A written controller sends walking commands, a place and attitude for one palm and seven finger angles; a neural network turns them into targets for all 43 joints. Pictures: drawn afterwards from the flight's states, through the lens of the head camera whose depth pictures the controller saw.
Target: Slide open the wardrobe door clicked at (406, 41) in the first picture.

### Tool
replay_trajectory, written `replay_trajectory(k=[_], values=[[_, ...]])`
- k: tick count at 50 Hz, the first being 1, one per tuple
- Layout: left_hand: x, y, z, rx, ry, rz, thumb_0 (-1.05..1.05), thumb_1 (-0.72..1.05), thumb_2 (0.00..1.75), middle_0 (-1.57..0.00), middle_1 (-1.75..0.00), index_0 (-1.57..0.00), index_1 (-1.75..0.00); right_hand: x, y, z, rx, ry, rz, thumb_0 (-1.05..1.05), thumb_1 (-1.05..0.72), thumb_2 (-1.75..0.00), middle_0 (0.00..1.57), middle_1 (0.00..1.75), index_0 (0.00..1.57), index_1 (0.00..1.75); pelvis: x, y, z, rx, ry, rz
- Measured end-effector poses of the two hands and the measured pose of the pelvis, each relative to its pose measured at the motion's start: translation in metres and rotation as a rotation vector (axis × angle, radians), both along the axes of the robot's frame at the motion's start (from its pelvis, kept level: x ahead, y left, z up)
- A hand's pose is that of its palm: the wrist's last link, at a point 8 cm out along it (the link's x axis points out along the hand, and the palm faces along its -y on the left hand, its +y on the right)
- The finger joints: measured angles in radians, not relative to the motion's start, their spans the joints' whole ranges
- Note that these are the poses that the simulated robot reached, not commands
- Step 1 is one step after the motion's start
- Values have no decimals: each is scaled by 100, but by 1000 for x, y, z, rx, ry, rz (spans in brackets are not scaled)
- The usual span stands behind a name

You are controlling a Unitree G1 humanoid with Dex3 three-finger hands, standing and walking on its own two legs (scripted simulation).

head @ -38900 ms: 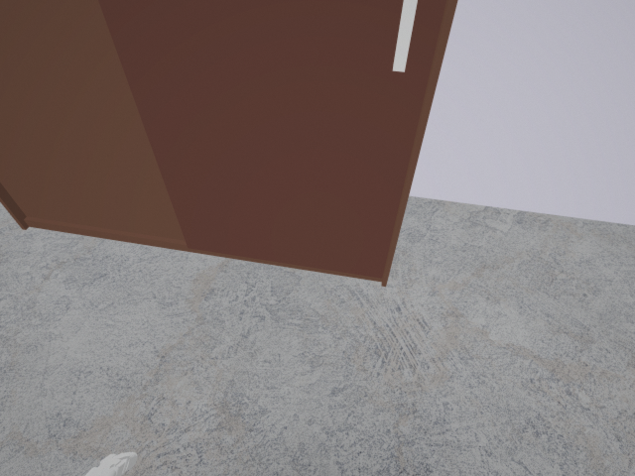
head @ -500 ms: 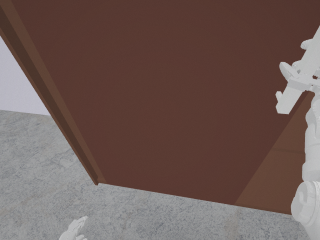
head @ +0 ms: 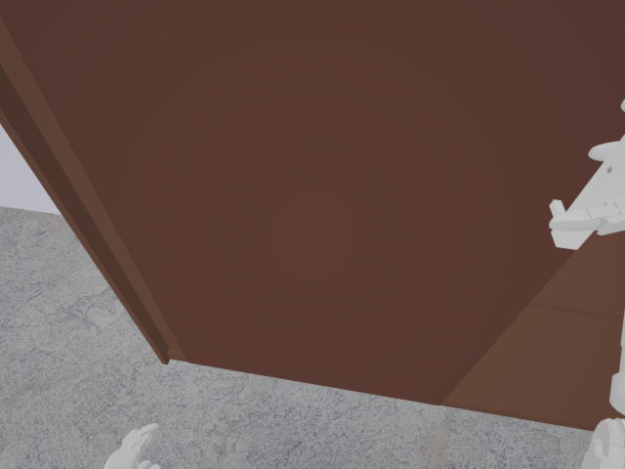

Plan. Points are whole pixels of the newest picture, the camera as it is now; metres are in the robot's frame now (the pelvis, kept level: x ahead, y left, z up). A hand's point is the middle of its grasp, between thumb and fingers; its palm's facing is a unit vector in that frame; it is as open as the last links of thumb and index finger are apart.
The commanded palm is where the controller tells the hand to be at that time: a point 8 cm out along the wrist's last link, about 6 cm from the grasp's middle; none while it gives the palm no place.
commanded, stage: slip the hand off the handle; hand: right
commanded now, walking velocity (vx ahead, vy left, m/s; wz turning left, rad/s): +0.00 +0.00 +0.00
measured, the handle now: out of the picture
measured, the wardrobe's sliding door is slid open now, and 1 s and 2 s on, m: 0.69 0.69 0.69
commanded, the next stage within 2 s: draw the hand back to the body in 1.52 s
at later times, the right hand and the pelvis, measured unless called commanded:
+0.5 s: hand out of the picture +0.37 -0.35 +0.24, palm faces +0.44 +0.88 -0.16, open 14.7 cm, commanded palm +0.34 -0.39 +0.23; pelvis -0.01 +0.00 +0.00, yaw +0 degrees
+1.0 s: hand out of the picture +0.30 -0.36 +0.23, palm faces +0.44 +0.88 -0.16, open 14.7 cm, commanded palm +0.25 -0.39 +0.23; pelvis -0.01 -0.03 +0.00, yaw +0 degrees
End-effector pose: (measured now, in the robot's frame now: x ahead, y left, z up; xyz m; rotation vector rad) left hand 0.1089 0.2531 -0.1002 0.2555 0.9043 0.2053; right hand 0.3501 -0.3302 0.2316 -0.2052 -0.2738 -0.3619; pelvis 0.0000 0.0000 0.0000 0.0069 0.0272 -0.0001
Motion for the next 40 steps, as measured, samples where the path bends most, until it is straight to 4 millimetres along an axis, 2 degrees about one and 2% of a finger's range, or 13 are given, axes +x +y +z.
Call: replay_trajectory(k=[5, 10, 18, 23, 30, 35, 40], values=[[19, -2, 6, -4, -59, -4, 1, 90, 89, -21, -30, -20, -30, -1, 1, 0, 8, 6, -1, -1, 55, -20, 53, 129, 29, 118, 2, 1, 0, -4, 0, 8], [23, 0, 11, 5, -89, 7, 1, 90, 89, -21, -30, -20, -30, -6, -12, 0, 19, 10, -47, -1, 55, -20, 50, 127, 28, 116, 1, 3, -1, -6, -2, 17], [-3, 11, 6, 44, -17, 24, 1, 90, 89, -21, -30, -20, -30, -20, -51, 5, 3, 17, -133, -1, 55, -20, 37, 121, 26, 115, -5, 3, -2, 3, 5, 11], [-27, 15, 0, 65, 51, 48, 1, 90, 89, -20, -30, -20, -30, -21, -60, 10, -19, 4, -93, -1, 55, -19, 31, 118, 26, 115, -8, -2, -3, 11, 12, 2], [-52, 12, 0, 73, 88, 93, 1, 90, 89, -20, -30, -20, -30, -12, -72, 6, 11, 11, -54, -1, 55, -19, 27, 116, 26, 115, -10, -10, -3, 14, 23, 14], [-55, 3, 1, 58, 66, 107, 1, 90, 89, -20, -30, -20, -30, -22, -71, 5, -28, -21, -40, -1, 55, -20, 26, 116, 25, 115, -7, -19, -3, 14, 15, 31], [-37, -11, 3, 37, 11, 89, 2, 90, 89, -20, -30, -20, -30, -44, -66, 0, -23, -39, -11, -1, 55, -20, 26, 116, 26, 115, -4, -26, -2, 15, -10, 28]])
